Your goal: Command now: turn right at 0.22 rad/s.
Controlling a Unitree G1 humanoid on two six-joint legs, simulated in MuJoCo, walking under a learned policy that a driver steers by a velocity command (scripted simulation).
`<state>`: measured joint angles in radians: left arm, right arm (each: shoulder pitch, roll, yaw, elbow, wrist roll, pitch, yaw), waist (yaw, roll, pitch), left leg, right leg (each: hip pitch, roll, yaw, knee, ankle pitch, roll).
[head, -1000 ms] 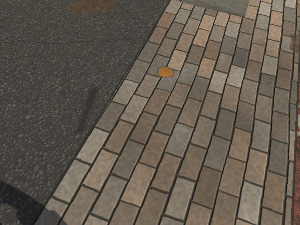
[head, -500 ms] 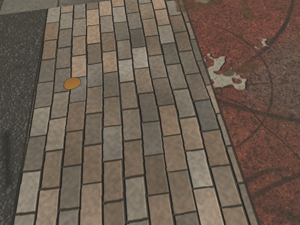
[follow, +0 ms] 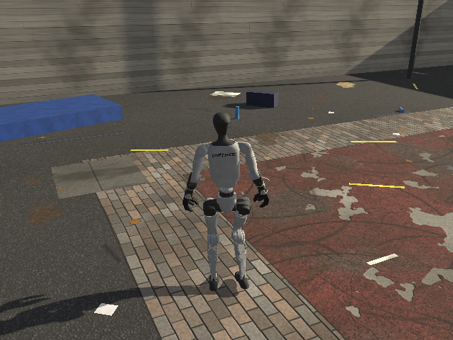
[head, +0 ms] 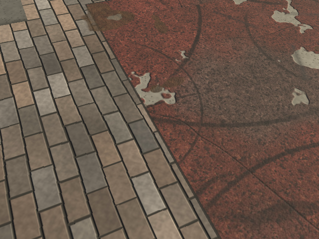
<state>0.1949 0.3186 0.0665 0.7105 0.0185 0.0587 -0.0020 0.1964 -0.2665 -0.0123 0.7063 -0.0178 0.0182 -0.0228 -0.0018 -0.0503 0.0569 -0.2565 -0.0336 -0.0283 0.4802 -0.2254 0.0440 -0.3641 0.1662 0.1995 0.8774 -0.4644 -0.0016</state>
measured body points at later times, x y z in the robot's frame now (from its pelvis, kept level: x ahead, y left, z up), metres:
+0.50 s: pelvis +0.11 -0.02 +0.00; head +0.12 -0.03 +0.45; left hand +0.12 +0.26 -0.12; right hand +0.25 -0.28 -0.12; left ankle +0.18 +0.12 -0.66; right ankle +0.00 -0.11 -0.74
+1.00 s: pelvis +0.49 +0.11 -0.01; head +0.51 +0.11 +0.44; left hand +0.57 +0.41 -0.08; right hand +0.62 -0.15 -0.13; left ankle +0.41 +0.09 -0.74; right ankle +0.70 -0.01 -0.66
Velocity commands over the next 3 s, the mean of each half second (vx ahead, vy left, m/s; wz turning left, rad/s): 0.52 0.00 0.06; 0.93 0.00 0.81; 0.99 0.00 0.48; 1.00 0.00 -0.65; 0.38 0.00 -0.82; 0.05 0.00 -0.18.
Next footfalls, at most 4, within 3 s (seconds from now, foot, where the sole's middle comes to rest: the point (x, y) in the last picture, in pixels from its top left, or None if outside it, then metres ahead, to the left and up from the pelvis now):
0.30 right None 0.04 -0.11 -0.78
0.76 left None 0.45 0.11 -0.78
1.18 right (117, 145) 0.91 0.18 -0.78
1.62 left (31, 120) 1.05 0.63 -0.78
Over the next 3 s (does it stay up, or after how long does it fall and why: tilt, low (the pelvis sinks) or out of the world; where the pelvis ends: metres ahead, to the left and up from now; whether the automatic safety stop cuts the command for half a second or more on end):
stays up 1.55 0.79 0.00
